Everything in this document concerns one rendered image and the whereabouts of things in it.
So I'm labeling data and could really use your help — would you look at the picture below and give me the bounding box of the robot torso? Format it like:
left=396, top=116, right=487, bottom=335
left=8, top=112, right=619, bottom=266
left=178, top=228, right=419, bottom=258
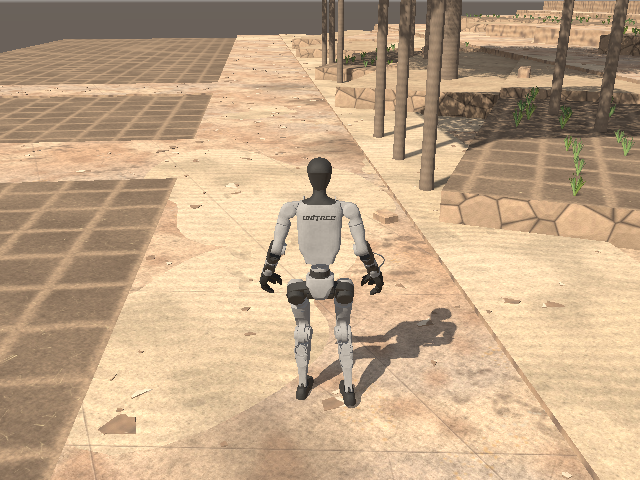
left=296, top=196, right=343, bottom=300

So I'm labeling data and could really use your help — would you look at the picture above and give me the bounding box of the robot right forearm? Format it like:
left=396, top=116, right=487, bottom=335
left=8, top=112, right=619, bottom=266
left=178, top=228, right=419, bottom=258
left=360, top=241, right=381, bottom=278

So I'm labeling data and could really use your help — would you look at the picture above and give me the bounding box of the right robot upper arm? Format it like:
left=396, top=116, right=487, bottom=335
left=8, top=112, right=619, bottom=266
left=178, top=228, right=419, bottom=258
left=340, top=201, right=369, bottom=257

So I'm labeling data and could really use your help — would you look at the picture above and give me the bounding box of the right robot shin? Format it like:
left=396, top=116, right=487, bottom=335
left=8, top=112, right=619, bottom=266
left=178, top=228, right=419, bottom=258
left=337, top=324, right=353, bottom=393

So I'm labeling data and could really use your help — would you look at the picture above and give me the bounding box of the robot left forearm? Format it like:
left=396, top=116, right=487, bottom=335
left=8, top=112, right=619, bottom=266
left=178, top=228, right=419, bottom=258
left=262, top=240, right=281, bottom=276

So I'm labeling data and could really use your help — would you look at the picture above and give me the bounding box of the left robot hand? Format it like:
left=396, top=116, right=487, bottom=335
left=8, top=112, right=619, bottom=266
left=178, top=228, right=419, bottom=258
left=259, top=272, right=282, bottom=293

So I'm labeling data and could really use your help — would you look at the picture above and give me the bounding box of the right robot hand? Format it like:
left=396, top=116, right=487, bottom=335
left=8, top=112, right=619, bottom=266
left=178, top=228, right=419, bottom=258
left=361, top=272, right=384, bottom=295

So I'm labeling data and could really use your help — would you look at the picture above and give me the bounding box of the left robot upper arm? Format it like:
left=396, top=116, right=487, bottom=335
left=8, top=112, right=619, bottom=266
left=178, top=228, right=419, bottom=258
left=270, top=201, right=299, bottom=256

